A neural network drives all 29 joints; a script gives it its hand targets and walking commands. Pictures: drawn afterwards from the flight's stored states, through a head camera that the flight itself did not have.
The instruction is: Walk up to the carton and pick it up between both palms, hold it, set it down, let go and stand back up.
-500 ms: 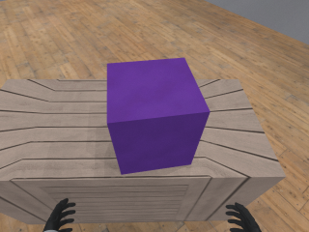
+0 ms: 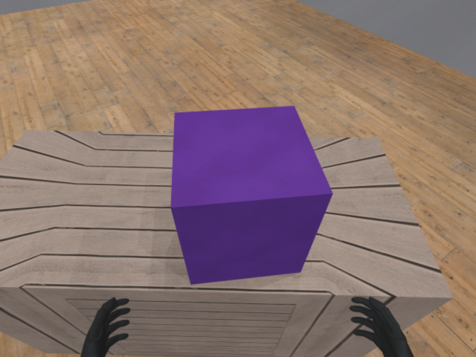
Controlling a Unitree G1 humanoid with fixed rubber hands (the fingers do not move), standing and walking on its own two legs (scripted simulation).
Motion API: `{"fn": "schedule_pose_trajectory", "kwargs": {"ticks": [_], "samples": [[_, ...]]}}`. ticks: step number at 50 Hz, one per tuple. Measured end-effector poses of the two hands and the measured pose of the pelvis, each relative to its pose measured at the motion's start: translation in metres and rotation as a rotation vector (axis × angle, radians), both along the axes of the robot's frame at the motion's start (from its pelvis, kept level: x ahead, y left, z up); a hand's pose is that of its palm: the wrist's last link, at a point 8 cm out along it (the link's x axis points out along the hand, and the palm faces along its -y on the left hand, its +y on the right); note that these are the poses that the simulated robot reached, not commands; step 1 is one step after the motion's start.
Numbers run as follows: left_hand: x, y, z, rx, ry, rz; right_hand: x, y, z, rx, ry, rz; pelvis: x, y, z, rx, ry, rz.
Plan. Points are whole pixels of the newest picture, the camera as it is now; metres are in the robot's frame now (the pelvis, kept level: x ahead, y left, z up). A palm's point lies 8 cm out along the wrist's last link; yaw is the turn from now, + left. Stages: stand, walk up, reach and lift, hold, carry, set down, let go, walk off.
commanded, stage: reach and lift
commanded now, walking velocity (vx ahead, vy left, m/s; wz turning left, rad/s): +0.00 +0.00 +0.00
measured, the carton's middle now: (241, 197) +0.43 +0.02 +0.00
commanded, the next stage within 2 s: none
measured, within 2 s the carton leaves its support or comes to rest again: neither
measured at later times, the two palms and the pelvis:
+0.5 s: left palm (115, 329) +0.18 +0.21 -0.04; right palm (378, 322) +0.21 -0.22 -0.05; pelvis -0.01 -0.01 +0.00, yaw +1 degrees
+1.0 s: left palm (117, 273) +0.25 +0.21 +0.02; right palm (374, 265) +0.29 -0.21 +0.01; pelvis -0.02 +0.00 +0.00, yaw +0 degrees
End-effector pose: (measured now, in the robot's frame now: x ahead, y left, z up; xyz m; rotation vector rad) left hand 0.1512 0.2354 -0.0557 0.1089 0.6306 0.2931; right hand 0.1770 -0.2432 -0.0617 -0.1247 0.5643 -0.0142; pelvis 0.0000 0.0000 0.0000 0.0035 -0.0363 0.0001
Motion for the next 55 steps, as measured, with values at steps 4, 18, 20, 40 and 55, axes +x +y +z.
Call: {"fn": "schedule_pose_trajectory", "kwargs": {"ticks": [4,18,20,40,55], "samples": [[0.005,-0.001,0.004,0.0,-0.051,-0.002,0.007,0.001,0.003,0.021,-0.044,-0.001,0.004,-0.002,0.0,0.0,0.008,0.002],[0.018,-0.017,0.012,-0.034,-0.213,-0.012,0.023,0.016,0.007,0.101,-0.169,0.013,0.001,-0.005,-0.003,0.0,0.038,0.009],[0.021,-0.02,0.014,-0.041,-0.238,-0.013,0.026,0.017,0.009,0.11,-0.189,0.014,0.0,-0.005,-0.004,0.0,0.043,0.009],[0.074,-0.027,0.048,-0.072,-0.323,-0.031,0.083,0.026,0.05,0.111,-0.282,0.055,-0.017,-0.006,-0.003,0.001,0.048,0.001],[0.11,-0.022,0.089,-0.078,-0.323,-0.032,0.123,0.028,0.089,0.095,-0.29,0.061,-0.023,-0.005,0.0,0.0,0.058,-0.009]]}}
